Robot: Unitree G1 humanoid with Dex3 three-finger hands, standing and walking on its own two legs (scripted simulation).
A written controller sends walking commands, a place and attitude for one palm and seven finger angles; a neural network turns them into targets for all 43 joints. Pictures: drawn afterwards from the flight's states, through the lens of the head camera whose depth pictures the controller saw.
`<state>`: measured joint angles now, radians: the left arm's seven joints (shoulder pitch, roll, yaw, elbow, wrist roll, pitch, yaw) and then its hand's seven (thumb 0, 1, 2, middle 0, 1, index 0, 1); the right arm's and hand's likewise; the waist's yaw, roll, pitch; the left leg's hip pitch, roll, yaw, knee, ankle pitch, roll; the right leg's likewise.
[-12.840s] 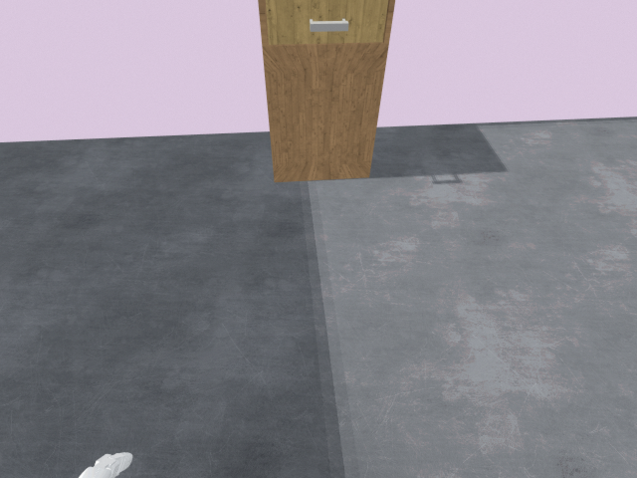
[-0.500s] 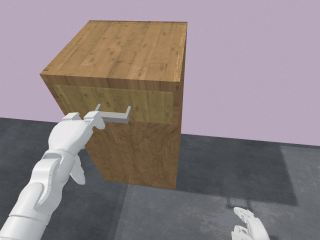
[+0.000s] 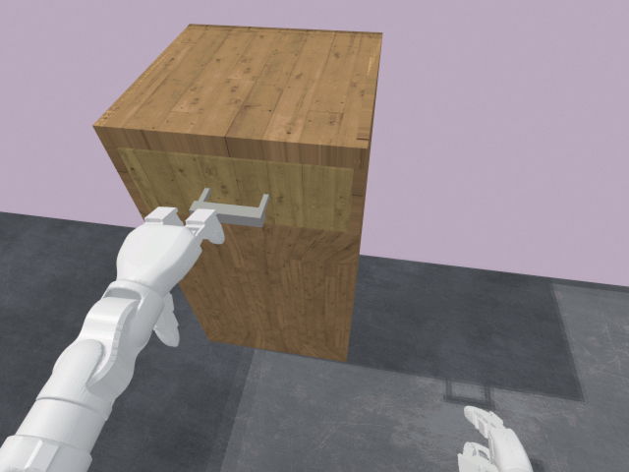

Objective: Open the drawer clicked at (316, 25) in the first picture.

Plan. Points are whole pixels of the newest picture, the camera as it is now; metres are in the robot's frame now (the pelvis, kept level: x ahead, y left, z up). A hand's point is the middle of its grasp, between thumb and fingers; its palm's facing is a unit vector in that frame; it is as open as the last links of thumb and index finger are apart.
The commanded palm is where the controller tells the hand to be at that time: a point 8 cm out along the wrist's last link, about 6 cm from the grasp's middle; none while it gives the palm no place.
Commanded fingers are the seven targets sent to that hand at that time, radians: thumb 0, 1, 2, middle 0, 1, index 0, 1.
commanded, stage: move the hooked fingers above the handle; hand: left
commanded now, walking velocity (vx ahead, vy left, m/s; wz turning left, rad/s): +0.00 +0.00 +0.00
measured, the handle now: (231, 205) +0.55 +0.23 -0.03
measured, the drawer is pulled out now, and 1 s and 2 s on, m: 0.00 0.00 0.00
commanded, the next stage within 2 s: none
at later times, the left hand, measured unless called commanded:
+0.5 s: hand (204, 230) +0.41 +0.21 +0.07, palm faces +0.05 -0.09 -0.99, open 13.8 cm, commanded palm +0.38 +0.24 +0.12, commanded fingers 0.00 -0.50 0.30 -0.30 -1.20 -0.30 -1.20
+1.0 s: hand (201, 198) +0.47 +0.24 +0.06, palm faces +0.09 -0.02 -1.00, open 13.8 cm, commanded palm +0.44 +0.23 +0.10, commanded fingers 0.00 -0.50 0.30 -0.30 -1.20 -0.30 -1.20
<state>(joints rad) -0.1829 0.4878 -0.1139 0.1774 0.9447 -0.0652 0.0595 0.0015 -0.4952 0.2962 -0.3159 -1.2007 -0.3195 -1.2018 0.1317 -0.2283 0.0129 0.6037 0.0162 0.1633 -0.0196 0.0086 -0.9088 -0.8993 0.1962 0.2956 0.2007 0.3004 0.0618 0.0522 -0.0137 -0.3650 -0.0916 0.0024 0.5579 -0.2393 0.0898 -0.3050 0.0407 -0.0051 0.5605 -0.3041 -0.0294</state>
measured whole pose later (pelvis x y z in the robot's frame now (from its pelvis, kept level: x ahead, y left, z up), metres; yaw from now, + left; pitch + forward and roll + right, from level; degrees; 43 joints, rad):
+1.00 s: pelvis +0.03 -0.02 -0.02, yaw -1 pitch +15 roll -1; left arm -0.60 0.55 0.03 0.72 1.03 -0.11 0.25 0.00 -0.49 0.30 -0.31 -1.20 -0.32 -1.20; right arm 0.24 -0.26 -0.05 0.63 0.00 0.21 -0.03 0.00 -0.91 -0.90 0.20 0.30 0.20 0.30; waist -0.01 0.05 -0.12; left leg -0.64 -0.06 0.01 0.73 -0.35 0.06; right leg -0.57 0.08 0.00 0.71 -0.40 -0.06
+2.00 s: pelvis +0.02 -0.01 -0.03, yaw -2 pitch +19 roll -2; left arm -0.78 0.53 -0.03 0.87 1.08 -0.19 0.36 0.00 -0.49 0.30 -0.41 -1.28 -0.34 -1.23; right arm 0.28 -0.28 -0.04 0.63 -0.01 0.21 -0.03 0.00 -0.91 -0.90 0.20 0.30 0.20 0.30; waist -0.08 0.06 -0.14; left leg -0.78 -0.05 0.02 0.82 -0.36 0.08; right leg -0.71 0.08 0.00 0.78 -0.40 -0.05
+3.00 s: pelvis +0.03 +0.00 -0.02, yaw +0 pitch +16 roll -3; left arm -0.75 0.56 -0.08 0.84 1.00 -0.31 0.11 0.00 -0.49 0.30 -0.32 -1.20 -0.32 -1.20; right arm 0.33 -0.27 -0.05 0.67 0.01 0.19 -0.07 0.00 -0.91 -0.90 0.20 0.30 0.20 0.30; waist -0.08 0.03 -0.12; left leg -0.71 -0.06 -0.02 0.78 -0.36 0.08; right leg -0.62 0.07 -0.04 0.72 -0.39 -0.04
